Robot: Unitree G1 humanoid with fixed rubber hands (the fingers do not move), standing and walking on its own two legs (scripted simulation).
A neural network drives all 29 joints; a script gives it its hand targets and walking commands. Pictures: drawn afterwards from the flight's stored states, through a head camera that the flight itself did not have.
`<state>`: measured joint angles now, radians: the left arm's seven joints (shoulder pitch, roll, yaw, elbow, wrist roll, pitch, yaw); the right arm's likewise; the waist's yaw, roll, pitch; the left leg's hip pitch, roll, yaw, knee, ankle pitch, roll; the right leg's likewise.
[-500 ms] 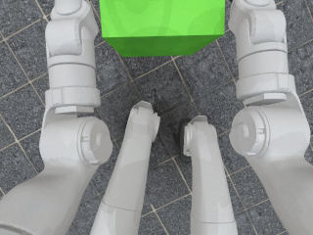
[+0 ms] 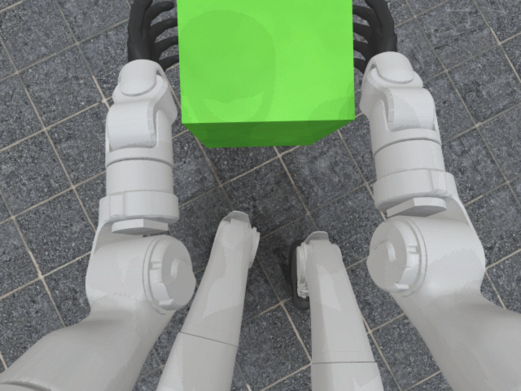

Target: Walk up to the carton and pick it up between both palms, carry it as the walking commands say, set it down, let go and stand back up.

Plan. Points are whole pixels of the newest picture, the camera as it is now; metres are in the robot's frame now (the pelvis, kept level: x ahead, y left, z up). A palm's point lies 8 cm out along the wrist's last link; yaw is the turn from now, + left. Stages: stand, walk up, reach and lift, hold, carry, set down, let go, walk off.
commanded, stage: reach and lift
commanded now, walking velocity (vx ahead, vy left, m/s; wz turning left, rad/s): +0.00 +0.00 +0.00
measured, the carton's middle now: (260, 68) +0.53 +0.10 -0.13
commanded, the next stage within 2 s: none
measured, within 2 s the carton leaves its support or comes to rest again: neither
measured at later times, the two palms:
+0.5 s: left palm (129, 56) +0.45 +0.22 +0.03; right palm (406, 59) +0.50 -0.06 +0.02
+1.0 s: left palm (92, 52) +0.41 +0.21 +0.11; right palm (455, 60) +0.47 -0.07 +0.09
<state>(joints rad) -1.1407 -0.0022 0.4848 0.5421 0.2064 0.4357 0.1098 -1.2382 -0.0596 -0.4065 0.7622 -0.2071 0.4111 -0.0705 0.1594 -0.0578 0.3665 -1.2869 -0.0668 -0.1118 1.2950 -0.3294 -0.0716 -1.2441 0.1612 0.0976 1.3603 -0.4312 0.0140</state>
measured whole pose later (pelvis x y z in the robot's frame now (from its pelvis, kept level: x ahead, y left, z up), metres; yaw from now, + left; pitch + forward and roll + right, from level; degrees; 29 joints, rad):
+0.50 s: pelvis +0.07 +0.00 +0.08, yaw -1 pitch +24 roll +1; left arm -0.75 -0.15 0.53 0.53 0.33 0.35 0.05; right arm -0.83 0.08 -0.41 0.76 -0.30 0.32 -0.05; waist 0.18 -0.07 0.03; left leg -1.06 -0.05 -0.09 0.93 -0.28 -0.05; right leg -1.03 0.14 0.16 0.99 -0.37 0.00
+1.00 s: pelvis +0.09 +0.01 +0.12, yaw -1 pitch +13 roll +0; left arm -0.50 -0.21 0.41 0.47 0.31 0.34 0.08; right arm -0.56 0.11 -0.34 0.66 -0.28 0.32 -0.04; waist 0.18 -0.03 0.01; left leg -0.67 -0.05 -0.10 0.68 -0.22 -0.03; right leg -0.63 0.11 0.17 0.73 -0.31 0.00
